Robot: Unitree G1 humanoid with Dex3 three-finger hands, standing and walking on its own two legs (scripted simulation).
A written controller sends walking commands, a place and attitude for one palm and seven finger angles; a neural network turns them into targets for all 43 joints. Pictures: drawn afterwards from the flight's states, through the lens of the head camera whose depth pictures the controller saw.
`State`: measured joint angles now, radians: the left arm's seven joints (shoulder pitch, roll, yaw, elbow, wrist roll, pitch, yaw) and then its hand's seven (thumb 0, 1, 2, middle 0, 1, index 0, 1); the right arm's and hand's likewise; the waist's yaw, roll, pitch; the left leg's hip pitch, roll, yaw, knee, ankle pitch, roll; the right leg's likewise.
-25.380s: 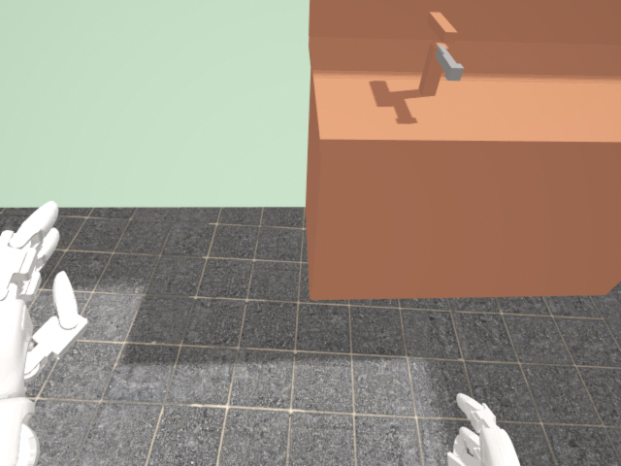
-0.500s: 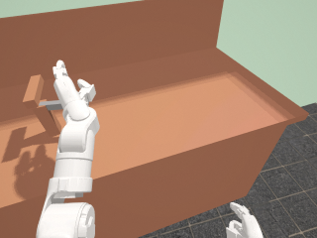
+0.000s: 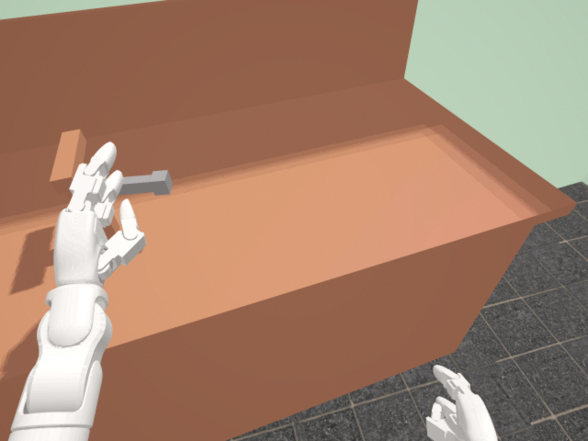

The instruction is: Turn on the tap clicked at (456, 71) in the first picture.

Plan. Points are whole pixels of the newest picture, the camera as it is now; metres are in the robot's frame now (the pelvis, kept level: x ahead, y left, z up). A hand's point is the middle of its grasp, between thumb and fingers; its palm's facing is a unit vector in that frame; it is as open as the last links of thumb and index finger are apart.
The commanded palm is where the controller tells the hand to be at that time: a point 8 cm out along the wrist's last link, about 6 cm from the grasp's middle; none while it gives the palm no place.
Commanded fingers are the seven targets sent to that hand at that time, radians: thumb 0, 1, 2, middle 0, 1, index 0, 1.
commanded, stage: draw the hand back beside the body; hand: left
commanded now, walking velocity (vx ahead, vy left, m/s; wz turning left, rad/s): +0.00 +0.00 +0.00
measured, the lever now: (161, 182) +0.45 +0.27 +0.12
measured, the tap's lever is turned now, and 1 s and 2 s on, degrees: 76 76 76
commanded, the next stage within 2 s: step back with the hand held close in 0.86 s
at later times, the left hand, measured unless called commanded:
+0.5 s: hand (78, 301) +0.21 +0.26 +0.16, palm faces +0.38 -0.88 -0.29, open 7.4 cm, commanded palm +0.17 +0.30 +0.17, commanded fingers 0.00 0.90 0.90 -0.20 -0.30 -0.20 -0.30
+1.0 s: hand (65, 319) +0.19 +0.26 +0.16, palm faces +0.41 -0.86 -0.32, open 7.4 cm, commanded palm +0.15 +0.30 +0.17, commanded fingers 0.00 0.90 0.90 -0.20 -0.30 -0.20 -0.30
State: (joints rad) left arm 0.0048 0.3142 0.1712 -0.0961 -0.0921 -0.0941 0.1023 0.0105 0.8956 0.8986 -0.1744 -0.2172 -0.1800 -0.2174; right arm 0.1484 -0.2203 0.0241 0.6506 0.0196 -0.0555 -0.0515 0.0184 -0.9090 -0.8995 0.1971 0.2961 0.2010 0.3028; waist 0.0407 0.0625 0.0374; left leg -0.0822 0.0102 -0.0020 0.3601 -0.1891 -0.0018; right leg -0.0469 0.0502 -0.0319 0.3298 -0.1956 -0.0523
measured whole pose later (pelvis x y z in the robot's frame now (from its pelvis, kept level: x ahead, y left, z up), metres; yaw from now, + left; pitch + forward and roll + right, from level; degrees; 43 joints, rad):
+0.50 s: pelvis +0.00 +0.02 +0.00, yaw +0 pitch -6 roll -1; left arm 0.34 0.32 0.23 -0.32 -0.08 -0.11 0.09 0.01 0.89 0.90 -0.20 -0.29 -0.21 -0.29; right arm 0.16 -0.21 0.03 0.63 0.00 -0.08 -0.04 0.02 -0.91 -0.90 0.20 0.30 0.20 0.30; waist 0.06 0.05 0.03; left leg -0.07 -0.01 0.00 0.38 -0.20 0.02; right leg -0.02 0.03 -0.03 0.32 -0.19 -0.03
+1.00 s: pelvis -0.01 +0.02 +0.00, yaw +1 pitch -6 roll -1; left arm 0.41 0.32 0.25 -0.36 -0.08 -0.12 0.10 0.01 0.89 0.90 -0.21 -0.30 -0.21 -0.30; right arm 0.18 -0.21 0.03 0.64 0.00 -0.11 -0.04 0.02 -0.91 -0.90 0.20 0.30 0.20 0.30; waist 0.06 0.06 0.03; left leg -0.09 -0.01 -0.01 0.41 -0.21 0.02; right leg -0.04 0.03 -0.04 0.35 -0.20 -0.03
